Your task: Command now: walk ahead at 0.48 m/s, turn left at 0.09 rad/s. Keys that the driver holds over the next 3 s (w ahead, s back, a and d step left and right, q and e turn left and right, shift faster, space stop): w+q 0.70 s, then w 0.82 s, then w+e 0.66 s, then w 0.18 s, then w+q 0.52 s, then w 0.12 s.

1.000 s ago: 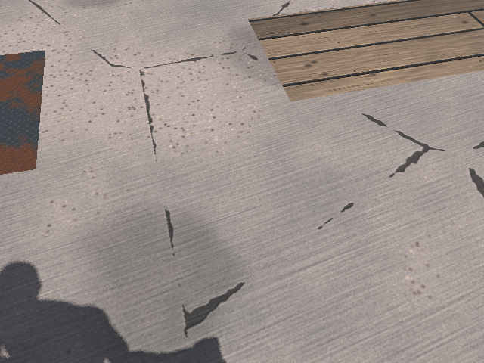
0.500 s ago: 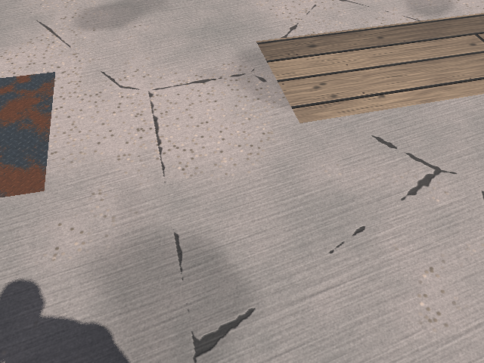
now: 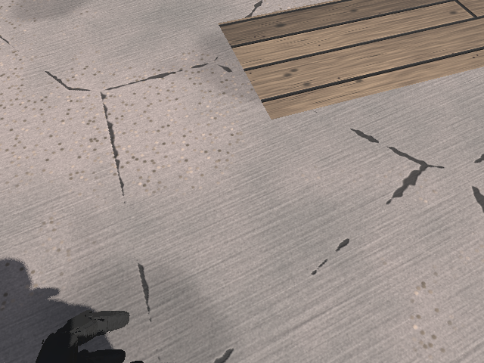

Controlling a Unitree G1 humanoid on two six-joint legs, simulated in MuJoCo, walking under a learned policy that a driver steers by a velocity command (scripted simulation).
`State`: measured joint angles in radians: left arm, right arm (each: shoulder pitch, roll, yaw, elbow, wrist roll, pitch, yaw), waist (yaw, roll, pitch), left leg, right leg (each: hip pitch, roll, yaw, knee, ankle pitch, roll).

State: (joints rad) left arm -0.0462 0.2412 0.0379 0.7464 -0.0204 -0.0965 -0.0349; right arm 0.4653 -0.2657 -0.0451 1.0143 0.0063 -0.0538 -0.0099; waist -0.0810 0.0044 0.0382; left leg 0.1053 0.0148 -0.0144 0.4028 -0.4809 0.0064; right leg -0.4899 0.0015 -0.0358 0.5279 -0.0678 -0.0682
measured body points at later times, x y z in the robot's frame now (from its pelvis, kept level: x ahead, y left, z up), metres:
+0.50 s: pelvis +0.25 +0.01 +0.01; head +0.28 +0.03 +0.46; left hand +0.21 +0.29 -0.13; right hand +0.48 -0.18 -0.09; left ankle +0.39 +0.17 -0.69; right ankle +0.13 -0.11 -0.72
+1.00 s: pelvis +0.53 +0.12 +0.02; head +0.55 +0.14 +0.47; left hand +0.62 +0.42 -0.08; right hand +0.69 -0.12 -0.09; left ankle +0.39 +0.16 -0.72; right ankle +0.76 +0.06 -0.68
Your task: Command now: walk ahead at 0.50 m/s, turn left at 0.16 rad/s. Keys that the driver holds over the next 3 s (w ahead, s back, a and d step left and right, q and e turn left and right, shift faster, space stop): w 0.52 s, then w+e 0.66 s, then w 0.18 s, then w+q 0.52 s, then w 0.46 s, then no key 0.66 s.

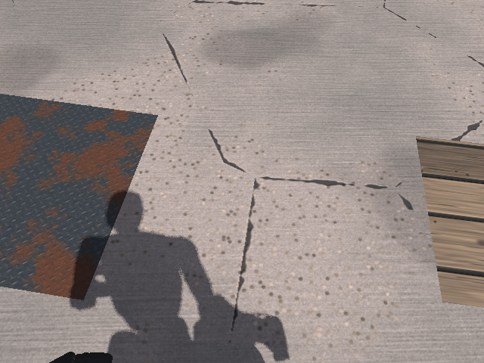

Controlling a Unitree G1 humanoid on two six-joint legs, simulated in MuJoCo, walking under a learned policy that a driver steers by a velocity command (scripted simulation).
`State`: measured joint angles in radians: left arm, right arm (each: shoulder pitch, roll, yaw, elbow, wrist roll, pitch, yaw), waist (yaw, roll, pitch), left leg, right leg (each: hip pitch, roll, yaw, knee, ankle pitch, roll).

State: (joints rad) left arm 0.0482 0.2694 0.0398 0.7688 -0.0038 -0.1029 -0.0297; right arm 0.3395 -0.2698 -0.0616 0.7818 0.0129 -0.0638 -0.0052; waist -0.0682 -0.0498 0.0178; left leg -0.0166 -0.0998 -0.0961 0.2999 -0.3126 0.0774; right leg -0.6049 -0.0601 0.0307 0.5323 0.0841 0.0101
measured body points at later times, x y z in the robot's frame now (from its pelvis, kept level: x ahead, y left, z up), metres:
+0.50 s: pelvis +0.28 -0.03 +0.00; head +0.31 -0.04 +0.45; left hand +0.28 +0.25 -0.12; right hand +0.49 -0.26 -0.09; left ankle +0.46 +0.13 -0.69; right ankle +0.20 -0.13 -0.74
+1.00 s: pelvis +0.55 +0.01 +0.00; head +0.57 +0.00 +0.45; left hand +0.75 +0.24 -0.10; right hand +0.53 -0.28 -0.12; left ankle +0.49 +0.12 -0.74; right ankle +0.68 -0.18 -0.68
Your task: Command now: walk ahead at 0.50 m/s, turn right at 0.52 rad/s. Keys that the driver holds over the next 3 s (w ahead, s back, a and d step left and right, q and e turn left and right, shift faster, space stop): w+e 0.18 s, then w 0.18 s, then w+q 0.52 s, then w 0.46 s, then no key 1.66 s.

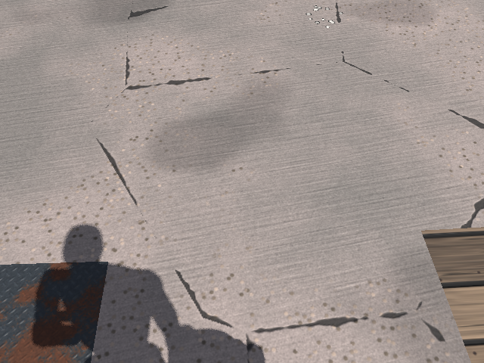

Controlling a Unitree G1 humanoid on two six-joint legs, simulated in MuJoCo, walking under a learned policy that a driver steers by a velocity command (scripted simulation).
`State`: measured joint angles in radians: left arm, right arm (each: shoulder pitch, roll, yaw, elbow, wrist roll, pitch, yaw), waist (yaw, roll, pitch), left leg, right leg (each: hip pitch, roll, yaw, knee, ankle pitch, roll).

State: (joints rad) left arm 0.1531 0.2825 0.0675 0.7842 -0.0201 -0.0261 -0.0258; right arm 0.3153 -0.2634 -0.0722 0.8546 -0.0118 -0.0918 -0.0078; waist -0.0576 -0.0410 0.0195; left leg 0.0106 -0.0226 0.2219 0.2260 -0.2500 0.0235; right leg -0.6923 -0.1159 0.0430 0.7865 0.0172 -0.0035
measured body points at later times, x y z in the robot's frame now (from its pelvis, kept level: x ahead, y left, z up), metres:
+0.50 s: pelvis +0.27 -0.06 +0.00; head +0.30 -0.08 +0.45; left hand +0.39 +0.20 -0.11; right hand +0.40 -0.35 -0.10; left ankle +0.48 +0.09 -0.68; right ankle +0.21 -0.13 -0.74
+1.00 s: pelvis +0.57 -0.03 +0.00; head +0.61 -0.02 +0.45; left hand +0.75 +0.24 -0.09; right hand +0.66 -0.31 -0.11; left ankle +0.56 +0.04 -0.74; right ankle +0.73 -0.21 -0.68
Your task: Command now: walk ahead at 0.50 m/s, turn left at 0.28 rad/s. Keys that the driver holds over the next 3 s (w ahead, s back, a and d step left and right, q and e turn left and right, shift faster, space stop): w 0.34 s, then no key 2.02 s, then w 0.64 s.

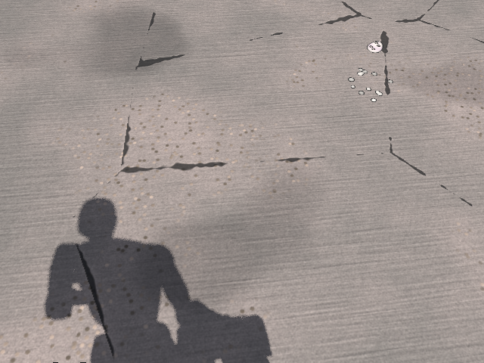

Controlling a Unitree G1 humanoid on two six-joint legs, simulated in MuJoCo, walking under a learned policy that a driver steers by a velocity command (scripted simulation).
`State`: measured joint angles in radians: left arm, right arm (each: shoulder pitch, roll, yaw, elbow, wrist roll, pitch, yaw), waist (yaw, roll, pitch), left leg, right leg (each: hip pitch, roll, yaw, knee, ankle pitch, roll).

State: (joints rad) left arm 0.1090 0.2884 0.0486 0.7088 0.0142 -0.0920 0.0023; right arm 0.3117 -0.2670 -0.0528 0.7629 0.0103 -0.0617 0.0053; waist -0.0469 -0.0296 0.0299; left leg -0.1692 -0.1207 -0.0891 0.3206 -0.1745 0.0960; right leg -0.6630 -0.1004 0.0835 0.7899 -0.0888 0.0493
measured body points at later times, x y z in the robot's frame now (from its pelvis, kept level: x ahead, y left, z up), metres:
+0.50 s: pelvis +0.28 -0.06 +0.00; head +0.31 -0.07 +0.45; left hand +0.31 +0.22 -0.12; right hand +0.45 -0.31 -0.11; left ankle +0.39 +0.11 -0.69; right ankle +0.26 -0.15 -0.75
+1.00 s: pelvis +0.40 -0.03 -0.02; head +0.41 -0.04 +0.43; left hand +0.46 +0.24 -0.14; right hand +0.55 -0.27 -0.14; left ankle +0.46 +0.09 -0.75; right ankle +0.40 -0.17 -0.75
